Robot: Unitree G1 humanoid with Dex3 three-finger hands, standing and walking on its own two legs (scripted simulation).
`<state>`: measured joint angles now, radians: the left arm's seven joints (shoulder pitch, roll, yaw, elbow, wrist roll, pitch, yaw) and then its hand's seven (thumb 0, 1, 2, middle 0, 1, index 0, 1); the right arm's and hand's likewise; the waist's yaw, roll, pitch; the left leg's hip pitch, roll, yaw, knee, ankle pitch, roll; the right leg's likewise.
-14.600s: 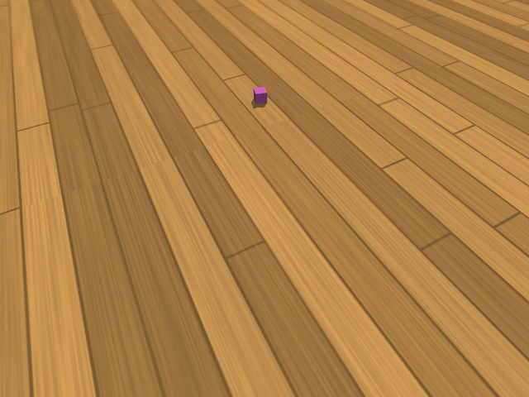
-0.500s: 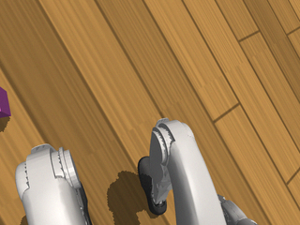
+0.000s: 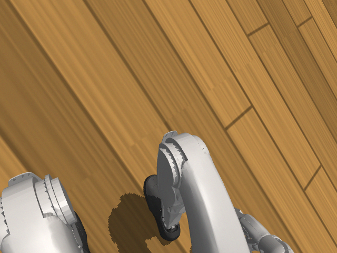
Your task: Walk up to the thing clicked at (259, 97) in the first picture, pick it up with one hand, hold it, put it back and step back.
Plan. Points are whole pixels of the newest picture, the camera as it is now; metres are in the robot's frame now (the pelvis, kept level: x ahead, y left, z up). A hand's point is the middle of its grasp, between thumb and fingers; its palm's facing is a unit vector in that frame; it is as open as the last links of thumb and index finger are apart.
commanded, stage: rest palm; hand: left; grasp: from above
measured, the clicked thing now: out of the picture +0.44 +0.37 -0.26
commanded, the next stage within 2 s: close in 0.70 s
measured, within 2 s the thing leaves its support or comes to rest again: neither
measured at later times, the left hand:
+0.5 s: hand out of the picture +0.42 +0.36 -0.23, palm faces -0.44 -0.12 -0.89, open 13.9 cm
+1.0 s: hand out of the picture +0.42 +0.36 -0.23, palm faces -0.45 -0.14 -0.88, open 13.7 cm
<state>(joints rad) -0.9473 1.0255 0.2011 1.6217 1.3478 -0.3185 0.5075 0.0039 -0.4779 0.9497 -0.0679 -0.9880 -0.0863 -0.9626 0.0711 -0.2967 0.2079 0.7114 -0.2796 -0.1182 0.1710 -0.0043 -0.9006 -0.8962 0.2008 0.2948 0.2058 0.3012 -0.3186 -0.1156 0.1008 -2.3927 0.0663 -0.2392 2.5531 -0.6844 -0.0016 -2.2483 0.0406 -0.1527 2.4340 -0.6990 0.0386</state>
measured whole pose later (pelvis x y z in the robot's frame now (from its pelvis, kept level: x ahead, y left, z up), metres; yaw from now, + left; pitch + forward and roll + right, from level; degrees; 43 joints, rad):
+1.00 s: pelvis +0.00 +0.00 +0.00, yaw -2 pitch +26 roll -13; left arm -0.92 1.07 0.19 1.64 1.32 -0.35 0.56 0.00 -0.42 0.93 -0.07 -1.03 -0.12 -0.99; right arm 0.04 -0.30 0.29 0.69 -0.31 -0.16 0.22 0.00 -0.90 -0.90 0.20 0.29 0.21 0.30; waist -0.32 -0.15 0.15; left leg -2.37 0.07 -0.28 2.58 -0.71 0.00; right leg -2.21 0.06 -0.18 2.44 -0.70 0.05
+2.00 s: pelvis +0.00 +0.00 +0.00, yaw -2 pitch +25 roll -13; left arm -0.93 1.08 0.18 1.64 1.33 -0.35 0.54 0.00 -0.11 0.79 -0.27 -0.97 -0.37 -0.90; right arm 0.05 -0.32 0.29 0.68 -0.30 -0.16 0.20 0.00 -0.89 -0.90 0.20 0.29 0.21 0.30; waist -0.33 -0.15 0.15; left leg -2.37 0.06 -0.28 2.58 -0.70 0.00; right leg -2.22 0.06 -0.18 2.44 -0.69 0.05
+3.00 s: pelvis +0.00 +0.00 +0.00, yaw -1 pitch +27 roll -13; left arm -0.86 1.01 0.21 1.45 1.31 -0.33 0.45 0.00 -0.09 0.60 -0.56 -0.72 -0.61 -0.66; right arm 0.09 -0.31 0.23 0.68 -0.27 -0.14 0.21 0.00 -0.91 -0.90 0.20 0.29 0.21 0.30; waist -0.29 -0.12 0.11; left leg -2.38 0.05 -0.26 2.56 -0.70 0.00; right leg -2.22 0.05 -0.17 2.42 -0.71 0.05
